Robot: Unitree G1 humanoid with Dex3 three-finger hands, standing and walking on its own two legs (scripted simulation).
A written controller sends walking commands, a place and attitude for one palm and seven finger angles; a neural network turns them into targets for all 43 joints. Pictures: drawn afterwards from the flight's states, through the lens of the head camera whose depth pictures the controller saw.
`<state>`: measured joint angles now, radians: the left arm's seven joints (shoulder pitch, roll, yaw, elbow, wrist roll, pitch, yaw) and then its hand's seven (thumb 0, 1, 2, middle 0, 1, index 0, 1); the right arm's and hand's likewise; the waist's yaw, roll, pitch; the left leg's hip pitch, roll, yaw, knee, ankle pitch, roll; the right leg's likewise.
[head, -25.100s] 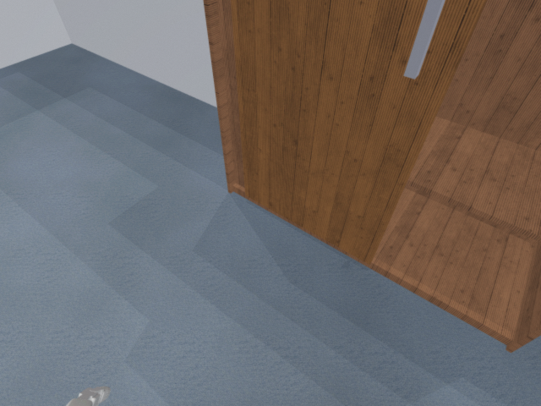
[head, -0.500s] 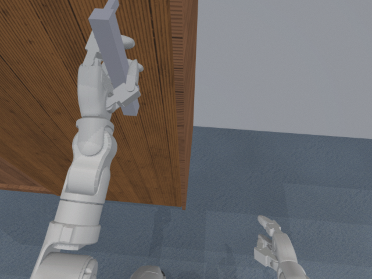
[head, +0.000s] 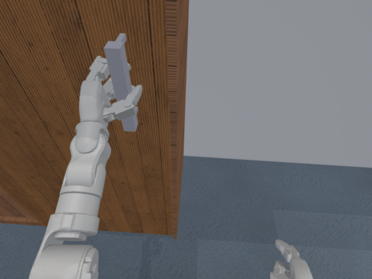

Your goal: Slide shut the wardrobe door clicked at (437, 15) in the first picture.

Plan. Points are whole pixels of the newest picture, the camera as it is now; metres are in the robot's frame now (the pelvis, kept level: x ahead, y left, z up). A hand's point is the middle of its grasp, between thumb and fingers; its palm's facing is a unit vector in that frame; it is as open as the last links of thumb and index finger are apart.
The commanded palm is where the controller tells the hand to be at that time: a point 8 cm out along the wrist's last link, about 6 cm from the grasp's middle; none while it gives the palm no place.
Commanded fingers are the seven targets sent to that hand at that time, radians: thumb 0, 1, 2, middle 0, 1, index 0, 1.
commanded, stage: loosen the grip on the handle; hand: left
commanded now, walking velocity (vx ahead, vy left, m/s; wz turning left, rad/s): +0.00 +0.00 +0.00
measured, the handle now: (126, 85) +0.43 +0.17 +0.21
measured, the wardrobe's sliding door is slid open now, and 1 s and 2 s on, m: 0.00 0.00 0.00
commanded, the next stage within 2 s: slip the hand off the handle in 0.44 s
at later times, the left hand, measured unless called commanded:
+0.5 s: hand (132, 104) +0.38 +0.15 +0.20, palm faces +0.14 -0.99 -0.03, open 14.6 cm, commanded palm +0.35 +0.19 +0.20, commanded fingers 0.00 -0.55 0.20 -0.25 -1.15 -0.25 -1.15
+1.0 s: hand (93, 107) +0.38 +0.23 +0.19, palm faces +0.28 -0.96 -0.06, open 14.7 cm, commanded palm +0.35 +0.27 +0.19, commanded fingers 0.00 -0.55 0.20 -0.25 -1.15 -0.25 -1.15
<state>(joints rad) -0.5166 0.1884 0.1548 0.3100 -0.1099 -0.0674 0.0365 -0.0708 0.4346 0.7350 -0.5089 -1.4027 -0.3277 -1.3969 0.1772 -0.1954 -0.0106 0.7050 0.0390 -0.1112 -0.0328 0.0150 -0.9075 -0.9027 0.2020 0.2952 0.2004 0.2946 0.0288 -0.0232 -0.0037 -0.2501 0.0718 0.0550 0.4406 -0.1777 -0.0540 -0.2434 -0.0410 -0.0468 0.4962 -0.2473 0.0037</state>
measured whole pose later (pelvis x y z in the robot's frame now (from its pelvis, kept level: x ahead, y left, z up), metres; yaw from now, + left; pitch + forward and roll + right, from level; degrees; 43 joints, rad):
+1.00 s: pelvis +0.03 +0.01 -0.01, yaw -4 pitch +1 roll +0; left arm -0.29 0.29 0.29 0.20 -0.13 -0.15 0.04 -0.01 -0.56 0.20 -0.34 -1.19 -0.25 -1.15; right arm 0.21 -0.22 0.02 0.67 0.02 -0.14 -0.07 0.01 -0.91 -0.90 0.20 0.30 0.20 0.29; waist 0.04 0.01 -0.04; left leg -0.29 0.02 -0.02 0.57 -0.30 -0.02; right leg -0.28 -0.01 0.01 0.56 -0.31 0.02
